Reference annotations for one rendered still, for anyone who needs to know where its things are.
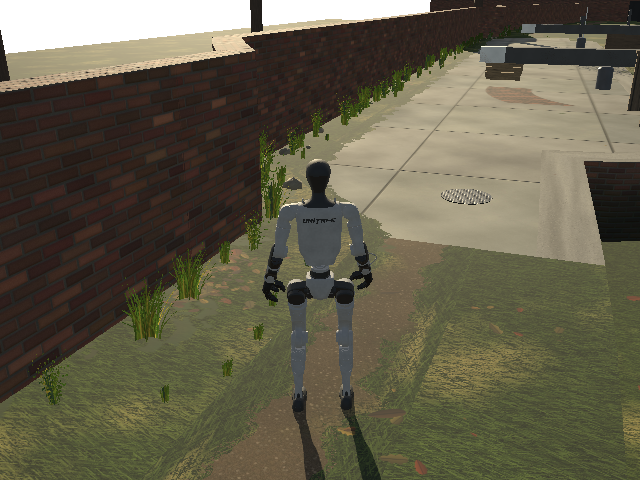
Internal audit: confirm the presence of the robot head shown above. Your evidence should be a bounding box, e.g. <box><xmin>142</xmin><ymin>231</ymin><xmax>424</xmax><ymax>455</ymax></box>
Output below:
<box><xmin>301</xmin><ymin>159</ymin><xmax>336</xmax><ymax>208</ymax></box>

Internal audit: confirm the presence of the robot left forearm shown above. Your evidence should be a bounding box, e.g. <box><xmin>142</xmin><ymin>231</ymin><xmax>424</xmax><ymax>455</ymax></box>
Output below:
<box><xmin>264</xmin><ymin>243</ymin><xmax>283</xmax><ymax>283</ymax></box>

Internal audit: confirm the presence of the right robot hand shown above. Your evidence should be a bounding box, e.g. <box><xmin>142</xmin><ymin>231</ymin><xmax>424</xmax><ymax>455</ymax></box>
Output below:
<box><xmin>349</xmin><ymin>271</ymin><xmax>373</xmax><ymax>290</ymax></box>

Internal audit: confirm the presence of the right robot foot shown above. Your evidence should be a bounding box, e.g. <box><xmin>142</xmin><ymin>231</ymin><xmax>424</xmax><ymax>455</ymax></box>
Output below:
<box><xmin>339</xmin><ymin>384</ymin><xmax>354</xmax><ymax>410</ymax></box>

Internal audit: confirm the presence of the robot left upper arm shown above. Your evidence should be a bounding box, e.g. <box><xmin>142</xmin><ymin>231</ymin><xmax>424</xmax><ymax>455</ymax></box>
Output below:
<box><xmin>272</xmin><ymin>203</ymin><xmax>298</xmax><ymax>259</ymax></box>

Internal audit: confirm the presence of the robot right upper arm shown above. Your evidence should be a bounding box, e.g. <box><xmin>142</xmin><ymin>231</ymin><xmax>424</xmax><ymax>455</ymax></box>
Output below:
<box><xmin>340</xmin><ymin>202</ymin><xmax>366</xmax><ymax>257</ymax></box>

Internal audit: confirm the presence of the left robot hand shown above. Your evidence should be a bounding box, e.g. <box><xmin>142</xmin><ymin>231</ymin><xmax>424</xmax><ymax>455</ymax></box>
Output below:
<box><xmin>262</xmin><ymin>280</ymin><xmax>286</xmax><ymax>302</ymax></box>

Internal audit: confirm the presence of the robot right forearm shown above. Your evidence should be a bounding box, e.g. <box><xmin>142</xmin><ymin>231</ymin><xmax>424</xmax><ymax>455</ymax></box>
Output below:
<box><xmin>355</xmin><ymin>241</ymin><xmax>371</xmax><ymax>275</ymax></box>

